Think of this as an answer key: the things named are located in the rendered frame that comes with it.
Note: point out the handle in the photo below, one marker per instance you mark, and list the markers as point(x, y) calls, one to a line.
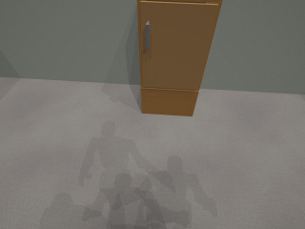
point(147, 34)

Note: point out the cupboard door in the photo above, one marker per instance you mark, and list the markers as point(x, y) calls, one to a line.
point(179, 36)

